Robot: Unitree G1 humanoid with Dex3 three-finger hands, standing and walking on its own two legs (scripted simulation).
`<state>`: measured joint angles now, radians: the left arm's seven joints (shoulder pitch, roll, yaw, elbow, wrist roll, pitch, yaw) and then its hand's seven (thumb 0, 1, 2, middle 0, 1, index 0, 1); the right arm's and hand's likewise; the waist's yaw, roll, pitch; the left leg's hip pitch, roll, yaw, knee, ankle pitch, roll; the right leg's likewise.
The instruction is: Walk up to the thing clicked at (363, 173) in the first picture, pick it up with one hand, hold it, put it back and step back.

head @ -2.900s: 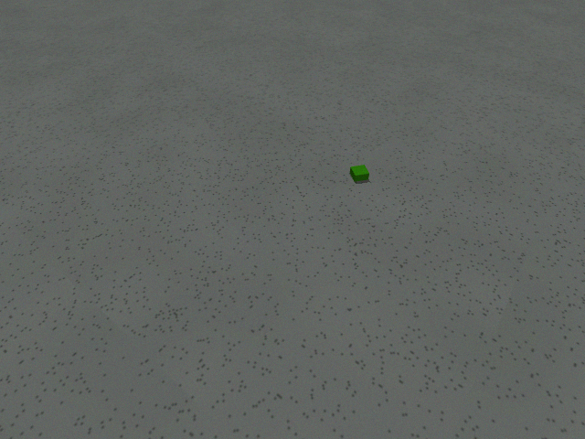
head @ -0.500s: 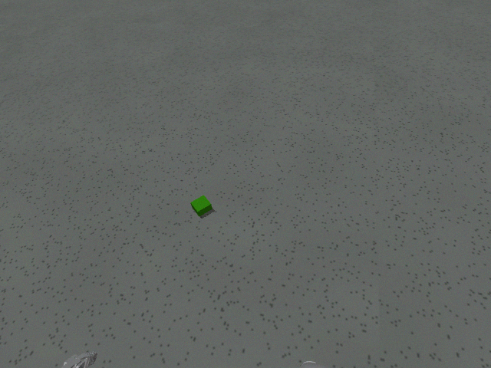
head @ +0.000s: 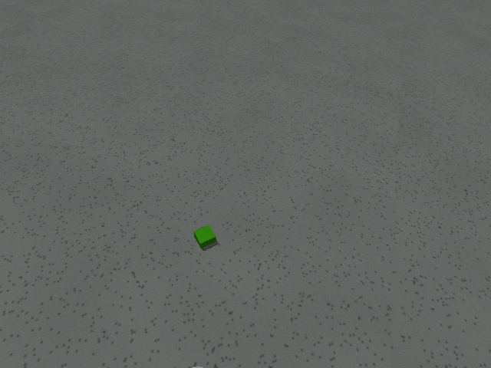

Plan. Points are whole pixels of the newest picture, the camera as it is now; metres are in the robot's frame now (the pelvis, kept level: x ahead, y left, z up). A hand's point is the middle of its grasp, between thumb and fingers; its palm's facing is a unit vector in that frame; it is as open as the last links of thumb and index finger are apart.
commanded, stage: walk up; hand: left
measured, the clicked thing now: (204, 236) +0.79 +0.21 -0.73
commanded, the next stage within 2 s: none
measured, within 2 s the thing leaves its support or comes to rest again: neither
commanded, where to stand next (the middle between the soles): +0.44 +0.00 m, yaw +0 degrees
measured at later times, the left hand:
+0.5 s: hand (124, 297) +0.27 +0.26 -0.12, palm faces -0.07 -0.91 -0.40, open 7.4 cm
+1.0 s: hand (124, 261) +0.36 +0.29 -0.15, palm faces -0.01 -0.94 -0.34, open 7.4 cm
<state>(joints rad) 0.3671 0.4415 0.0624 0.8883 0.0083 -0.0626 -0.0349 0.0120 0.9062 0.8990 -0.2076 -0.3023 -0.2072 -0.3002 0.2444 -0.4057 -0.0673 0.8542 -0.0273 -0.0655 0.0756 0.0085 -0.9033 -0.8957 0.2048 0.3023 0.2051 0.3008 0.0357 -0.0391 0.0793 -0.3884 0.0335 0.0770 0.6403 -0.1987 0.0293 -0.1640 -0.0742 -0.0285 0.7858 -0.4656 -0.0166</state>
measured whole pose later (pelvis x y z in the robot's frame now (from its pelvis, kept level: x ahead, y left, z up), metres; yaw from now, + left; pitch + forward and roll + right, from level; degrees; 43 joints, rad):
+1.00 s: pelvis +0.33 +0.02 +0.00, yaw +1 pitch -3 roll -1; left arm 0.31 0.42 0.04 0.88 0.00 -0.03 -0.01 0.01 0.91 0.90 -0.21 -0.30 -0.21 -0.30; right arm 0.25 -0.38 -0.05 0.87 -0.01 -0.06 0.04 0.01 -0.90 -0.90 0.20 0.30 0.21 0.30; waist 0.02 -0.04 0.12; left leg -0.37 0.04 0.06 0.65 -0.23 0.03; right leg -0.28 -0.03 -0.02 0.91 -0.50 -0.03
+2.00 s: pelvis +0.38 +0.01 +0.03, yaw -1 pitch -2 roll +0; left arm 0.08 0.35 0.00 1.15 0.00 -0.01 -0.02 0.01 0.91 0.90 -0.21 -0.30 -0.21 -0.30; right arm 0.12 -0.37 0.01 1.15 -0.01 -0.03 0.01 0.01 -0.90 -0.90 0.21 0.30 0.21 0.30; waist -0.01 -0.02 0.05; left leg -0.15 0.02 0.05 0.36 -0.17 0.01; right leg -0.16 -0.03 -0.04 0.35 -0.15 0.01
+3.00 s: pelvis +0.40 +0.01 +0.03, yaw +0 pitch -2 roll +0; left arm 0.09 0.34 0.01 1.16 0.01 -0.01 -0.01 0.01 0.91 0.90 -0.21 -0.30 -0.21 -0.30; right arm 0.10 -0.35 0.01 1.16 -0.01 -0.01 0.00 0.01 -0.90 -0.90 0.21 0.30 0.21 0.30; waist -0.01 0.00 0.04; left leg -0.10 0.00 0.04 0.30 -0.17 0.00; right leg -0.10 -0.04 -0.05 0.31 -0.16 0.02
